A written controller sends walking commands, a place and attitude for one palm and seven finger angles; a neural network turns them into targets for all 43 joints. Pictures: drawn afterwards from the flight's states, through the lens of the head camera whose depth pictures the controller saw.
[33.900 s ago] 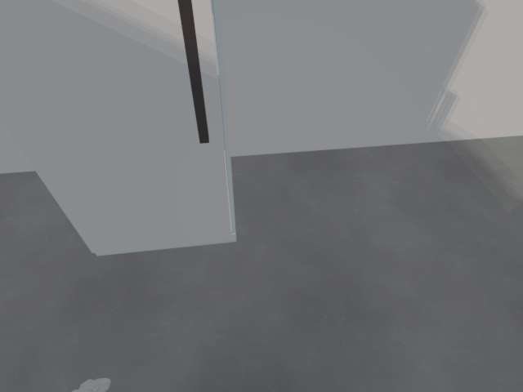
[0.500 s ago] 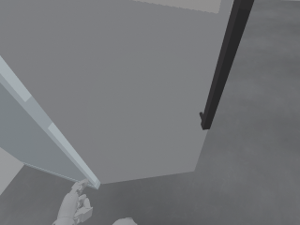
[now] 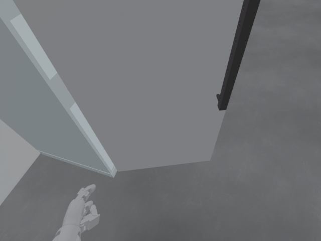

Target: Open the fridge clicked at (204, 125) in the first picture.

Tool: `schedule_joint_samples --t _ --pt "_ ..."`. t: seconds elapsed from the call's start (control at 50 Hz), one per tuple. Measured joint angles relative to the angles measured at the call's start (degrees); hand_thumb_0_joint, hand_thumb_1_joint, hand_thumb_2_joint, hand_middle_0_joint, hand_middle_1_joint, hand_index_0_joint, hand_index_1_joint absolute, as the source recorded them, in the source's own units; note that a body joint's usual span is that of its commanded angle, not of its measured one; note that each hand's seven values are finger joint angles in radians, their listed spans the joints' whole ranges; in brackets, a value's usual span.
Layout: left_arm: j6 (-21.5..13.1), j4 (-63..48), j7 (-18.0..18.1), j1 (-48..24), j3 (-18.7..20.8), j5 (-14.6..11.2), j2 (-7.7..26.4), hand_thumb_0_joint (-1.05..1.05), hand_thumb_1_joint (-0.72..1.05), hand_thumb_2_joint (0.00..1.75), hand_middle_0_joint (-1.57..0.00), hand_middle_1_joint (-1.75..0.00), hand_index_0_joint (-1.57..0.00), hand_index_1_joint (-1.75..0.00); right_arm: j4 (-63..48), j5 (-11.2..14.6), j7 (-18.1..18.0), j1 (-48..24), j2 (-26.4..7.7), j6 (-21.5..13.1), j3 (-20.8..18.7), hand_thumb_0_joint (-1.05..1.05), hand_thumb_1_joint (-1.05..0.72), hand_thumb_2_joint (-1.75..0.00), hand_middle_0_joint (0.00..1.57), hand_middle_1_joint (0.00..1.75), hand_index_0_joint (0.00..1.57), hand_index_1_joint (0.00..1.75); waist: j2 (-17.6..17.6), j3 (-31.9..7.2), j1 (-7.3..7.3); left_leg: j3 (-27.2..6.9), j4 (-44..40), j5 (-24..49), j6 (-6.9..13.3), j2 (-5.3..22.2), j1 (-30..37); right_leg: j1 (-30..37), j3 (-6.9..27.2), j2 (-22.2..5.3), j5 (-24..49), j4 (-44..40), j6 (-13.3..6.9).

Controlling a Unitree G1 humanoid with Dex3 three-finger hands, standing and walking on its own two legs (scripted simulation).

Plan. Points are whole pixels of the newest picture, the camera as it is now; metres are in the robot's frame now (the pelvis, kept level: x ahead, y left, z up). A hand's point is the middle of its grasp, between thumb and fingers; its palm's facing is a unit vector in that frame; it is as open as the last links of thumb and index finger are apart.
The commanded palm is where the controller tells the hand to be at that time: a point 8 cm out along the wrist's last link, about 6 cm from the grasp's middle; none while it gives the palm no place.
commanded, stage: stop stepping back and stand still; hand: right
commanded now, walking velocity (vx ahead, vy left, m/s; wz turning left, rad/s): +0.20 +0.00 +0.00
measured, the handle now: (233, 52) +0.60 -0.17 +0.13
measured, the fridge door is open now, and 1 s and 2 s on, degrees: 66 66 66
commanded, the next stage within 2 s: let the arm hang, fingers relaxed in 0.76 s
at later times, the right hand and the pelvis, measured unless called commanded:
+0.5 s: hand out of the picture +0.09 -0.29 +0.14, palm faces +0.48 +0.83 -0.29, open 7.5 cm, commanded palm +0.03 -0.33 +0.18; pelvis -0.11 -0.03 -0.01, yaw -1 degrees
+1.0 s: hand out of the picture +0.08 -0.28 -0.06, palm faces +0.23 +0.90 -0.37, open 7.4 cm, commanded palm none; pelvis -0.11 -0.02 -0.03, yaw -5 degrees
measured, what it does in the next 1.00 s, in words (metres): walks backwards: right foot, then left foot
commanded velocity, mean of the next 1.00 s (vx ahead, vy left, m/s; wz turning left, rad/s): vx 0.14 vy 0.03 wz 0.00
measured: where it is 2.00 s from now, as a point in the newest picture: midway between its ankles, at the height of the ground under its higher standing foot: outside the picture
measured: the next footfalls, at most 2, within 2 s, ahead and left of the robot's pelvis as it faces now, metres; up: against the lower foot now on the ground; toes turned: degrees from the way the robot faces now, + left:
right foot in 0.02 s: -0.09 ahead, -0.09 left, +0.00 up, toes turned -6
left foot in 0.24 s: +0.00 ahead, +0.09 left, +0.00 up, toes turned +3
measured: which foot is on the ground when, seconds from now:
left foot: down 0.00-0.04, up 0.06-0.22, down 0.24-0.50, up 0.52-0.76, down 0.78-1.00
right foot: up 0.00-0.00, down 0.02-1.00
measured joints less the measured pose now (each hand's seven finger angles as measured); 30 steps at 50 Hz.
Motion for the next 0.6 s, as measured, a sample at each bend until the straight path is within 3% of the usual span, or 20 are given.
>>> schedule_joint_samples --t 0.02,0.04,0.08,0.14,0.18,0.24,0.28,0.32,0.38,0.42,0.46,0.5,0.52,0.56,0.6 --pt "-0.1 -0.8 0.2 0.0 0.4 -0.1 0.8 0.01 0.90 0.90 -0.21 -0.30 -0.20 -0.30 -0.8 0.1 -0.3 -0.2 0.0 0.2 0.0 0.02 -0.88 -0.90 0.21 0.30 0.21 0.30 -0.8 0.6 0.56 0.8 1.6 -0.3 -0.3 -0.2 -1.1 2.7 0.1 -0.7 3.4 -5.8 -0.5" --pt "-0.3 -0.9 0.5 -0.3 1.0 -0.2 0.6 0.01 0.91 0.90 -0.21 -0.30 -0.20 -0.30 -1.3 0.2 -0.5 -0.6 -0.4 0.3 -0.1 0.02 -0.88 -0.90 0.21 0.30 0.21 0.30 -0.1 1.5 0.90 0.8 3.5 -0.8 -0.7 0.6 -2.1 3.6 -0.1 0.0 1.9 -7.9 -1.3" --pt "-0.8 -0.8 0.2 -0.3 1.6 -0.6 -0.6 0.01 0.91 0.90 -0.20 -0.30 -0.20 -0.30 -2.2 0.3 -0.6 -0.3 -1.1 0.5 -0.5 0.02 -0.88 -0.90 0.21 0.30 0.21 0.30 2.1 3.3 0.16 -0.7 7.8 -4.1 -0.2 1.1 -3.0 4.1 -1.2 1.4 2.5 -7.9 -2.4" --pt "-3.0 -1.0 -0.6 1.8 1.1 -0.2 -2.1 0.01 0.91 0.90 -0.20 -0.30 -0.20 -0.30 -4.3 0.5 -0.3 2.8 -1.7 0.7 -1.4 0.02 -0.88 -0.90 0.21 0.30 0.21 0.30 1.5 2.9 0.26 0.6 13.4 -11.2 -0.1 -1.0 -2.5 4.9 -1.0 0.5 4.8 -8.7 -2.7" --pt "-4.2 -0.8 -1.3 3.7 0.5 -0.3 -2.7 0.01 0.91 0.90 -0.20 -0.30 -0.20 -0.30 -5.4 0.4 -0.4 4.0 -1.7 0.3 -1.5 0.02 -0.88 -0.90 0.21 0.30 0.21 0.30 0.2 1.7 0.48 2.2 11.3 -11.5 -0.1 -2.2 0.1 5.1 0.0 -0.2 5.9 -9.5 -2.5" --pt "-4.3 0.1 -1.8 6.0 -0.7 -0.6 -2.7 0.01 0.90 0.90 -0.21 -0.30 -0.20 -0.30 -4.1 0.3 -0.4 4.2 -1.7 -1.0 -2.0 0.02 -0.88 -0.90 0.21 0.30 0.21 0.30 -1.3 -0.9 -0.07 3.6 1.5 -9.5 0.0 -2.6 6.2 4.1 0.4 -0.3 6.3 -8.5 -2.4" --pt "-3.2 1.5 -1.7 5.9 -0.8 -0.4 -2.2 0.01 0.90 0.90 -0.21 -0.30 -0.20 -0.30 -0.6 0.1 0.0 2.4 -0.7 -1.5 -1.7 0.02 -0.88 -0.90 0.21 0.30 0.21 0.30 -3.4 -1.7 -0.61 4.1 -1.2 -4.6 1.5 -3.4 7.1 2.6 0.7 -1.0 3.5 -5.4 -2.5" --pt "-1.7 2.8 -1.7 5.7 -0.4 -0.4 -1.6 0.01 0.90 0.90 -0.21 -0.30 -0.20 -0.30 3.1 0.1 0.4 0.0 0.1 -1.0 -1.1 0.01 -0.88 -0.90 0.21 0.30 0.21 0.30 -4.6 -2.5 -1.04 4.4 -0.8 -2.4 3.0 -3.6 6.3 -0.1 1.5 -0.7 -2.9 1.2 -2.6" --pt "-0.4 4.8 -1.6 5.5 0.0 -0.3 -0.9 0.01 0.90 0.90 -0.21 -0.30 -0.20 -0.30 7.7 0.2 0.6 -3.2 2.4 0.3 0.5 0.01 -0.88 -0.90 0.21 0.30 0.21 0.30 -3.6 -3.7 -2.31 3.4 0.1 0.0 3.7 -2.4 5.0 -3.8 0.8 0.5 -4.4 14.4 -2.7" --pt "0.0 5.2 -1.2 5.9 -0.1 -0.1 -0.4 0.02 0.90 0.90 -0.21 -0.30 -0.20 -0.30 9.7 0.2 0.4 -4.2 4.3 1.3 1.8 0.01 -0.89 -0.90 0.20 0.30 0.21 0.30 -2.7 -4.8 -2.14 3.4 1.0 -1.3 3.2 -1.7 4.2 -2.6 -0.3 -0.1 -4.9 13.7 -3.0" --pt "-0.3 4.7 -0.5 6.5 -0.2 0.2 0.2 0.02 0.90 0.90 -0.21 -0.30 -0.20 -0.30 10.2 -0.1 0.2 -4.8 5.7 2.1 3.4 0.01 -0.89 -0.90 0.20 0.30 0.21 0.30 -2.3 -5.6 -1.69 4.0 2.8 -4.8 2.9 -1.5 2.8 1.0 -0.9 -1.1 -6.1 6.4 -3.5" --pt "-1.5 3.3 -0.1 6.4 -0.1 0.3 1.0 0.02 0.90 0.90 -0.21 -0.30 -0.20 -0.30 8.5 -0.4 -0.1 -5.0 6.3 2.7 4.6 0.02 -0.89 -0.90 0.20 0.30 0.21 0.30 -2.6 -5.2 -0.84 4.0 8.2 -11.0 2.5 -2.0 -0.4 4.3 0.3 -1.6 -5.5 -2.4 -4.6" --pt "-2.1 3.0 0.0 5.8 0.1 0.4 0.6 0.02 0.90 0.90 -0.21 -0.30 -0.20 -0.30 7.7 -0.7 -0.3 -5.2 5.7 2.7 4.6 0.02 -0.89 -0.90 0.20 0.30 0.21 0.30 -1.7 -3.9 -0.41 2.6 13.8 -13.9 2.1 -2.1 -2.3 3.9 0.0 -1.1 -1.8 -1.9 -4.4" --pt "-3.6 2.8 -0.4 5.7 0.3 0.4 -0.9 0.02 0.90 0.90 -0.21 -0.30 -0.20 -0.30 5.8 -1.2 -0.4 -4.6 3.8 2.3 3.8 0.02 -0.89 -0.90 0.20 0.30 0.21 0.30 0.0 -2.5 0.13 0.4 27.4 -14.6 1.4 -3.0 -6.0 4.5 -0.9 -0.6 1.3 -1.9 -3.9" --pt "-4.8 2.7 -1.4 7.0 0.1 0.2 -2.2 0.02 0.91 0.90 -0.21 -0.30 -0.20 -0.30 3.7 -1.3 -0.1 -3.2 1.9 1.5 2.9 0.02 -0.88 -0.90 0.21 0.30 0.21 0.30 -0.1 -2.8 1.39 0.9 34.1 -13.1 1.0 -3.4 -7.6 5.4 0.0 -0.8 2.9 -4.1 -3.7"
